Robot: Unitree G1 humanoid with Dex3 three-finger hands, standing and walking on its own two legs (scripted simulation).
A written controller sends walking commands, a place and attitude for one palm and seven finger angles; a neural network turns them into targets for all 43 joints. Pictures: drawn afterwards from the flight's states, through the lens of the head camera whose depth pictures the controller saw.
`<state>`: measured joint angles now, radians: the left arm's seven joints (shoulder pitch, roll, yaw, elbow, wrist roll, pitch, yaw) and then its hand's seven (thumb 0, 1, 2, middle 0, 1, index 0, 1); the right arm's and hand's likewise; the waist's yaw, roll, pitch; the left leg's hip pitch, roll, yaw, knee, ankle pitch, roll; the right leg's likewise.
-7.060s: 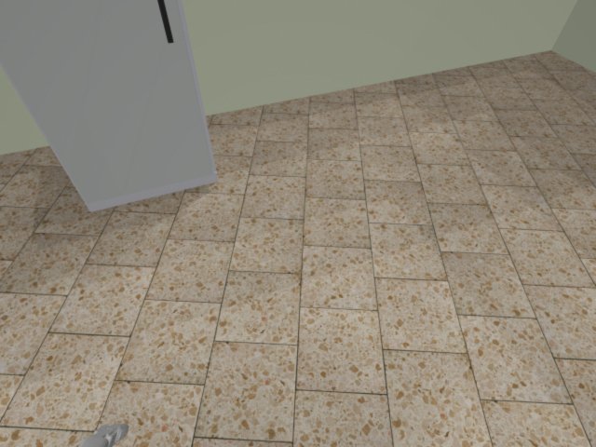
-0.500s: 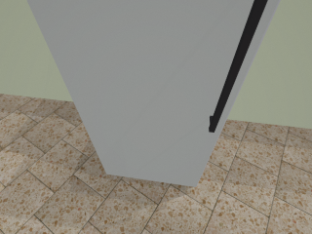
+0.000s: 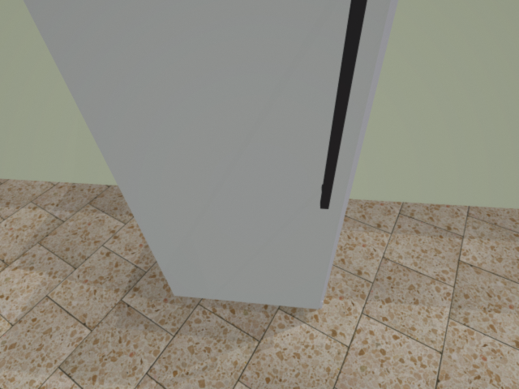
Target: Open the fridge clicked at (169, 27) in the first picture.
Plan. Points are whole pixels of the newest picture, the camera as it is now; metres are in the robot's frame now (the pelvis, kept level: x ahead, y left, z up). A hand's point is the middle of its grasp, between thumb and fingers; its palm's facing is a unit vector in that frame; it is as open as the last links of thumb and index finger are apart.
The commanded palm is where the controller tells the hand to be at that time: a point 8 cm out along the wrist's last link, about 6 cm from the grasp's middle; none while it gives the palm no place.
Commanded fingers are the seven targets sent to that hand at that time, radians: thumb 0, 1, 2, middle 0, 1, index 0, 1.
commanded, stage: come to a stop and stand still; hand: right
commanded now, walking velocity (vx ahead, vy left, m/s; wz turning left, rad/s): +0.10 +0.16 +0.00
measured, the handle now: (338, 112) +0.52 -0.11 +0.18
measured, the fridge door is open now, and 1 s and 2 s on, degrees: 0 0 0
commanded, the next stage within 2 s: look again from close up in 0.96 s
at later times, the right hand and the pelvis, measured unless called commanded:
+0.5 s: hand out of the picture +0.02 -0.16 -0.18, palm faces -0.01 +0.98 -0.22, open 7.3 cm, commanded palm none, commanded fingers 0.00 -0.90 -0.90 0.20 0.30 0.20 0.30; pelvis +0.01 +0.01 -0.01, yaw +1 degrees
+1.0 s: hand out of the picture +0.01 -0.15 -0.17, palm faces +0.01 +0.98 -0.22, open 7.3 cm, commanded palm none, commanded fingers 0.00 -0.90 -0.90 0.20 0.30 0.20 0.30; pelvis +0.00 +0.03 +0.00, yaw +1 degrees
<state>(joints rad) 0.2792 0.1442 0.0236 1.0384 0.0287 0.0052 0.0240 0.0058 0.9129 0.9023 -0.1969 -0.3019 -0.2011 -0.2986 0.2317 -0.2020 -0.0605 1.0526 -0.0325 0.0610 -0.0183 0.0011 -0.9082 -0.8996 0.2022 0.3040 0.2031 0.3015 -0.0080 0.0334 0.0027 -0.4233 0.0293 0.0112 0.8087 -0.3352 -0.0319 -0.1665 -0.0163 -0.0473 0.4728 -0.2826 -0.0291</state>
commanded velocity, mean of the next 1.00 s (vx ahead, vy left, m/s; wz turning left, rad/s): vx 0.00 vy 0.01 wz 0.00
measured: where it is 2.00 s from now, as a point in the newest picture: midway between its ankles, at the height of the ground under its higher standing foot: outside the picture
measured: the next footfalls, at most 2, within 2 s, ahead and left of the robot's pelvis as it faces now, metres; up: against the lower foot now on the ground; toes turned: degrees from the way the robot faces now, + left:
left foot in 0.26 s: +0.04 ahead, +0.15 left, +0.00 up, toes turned +3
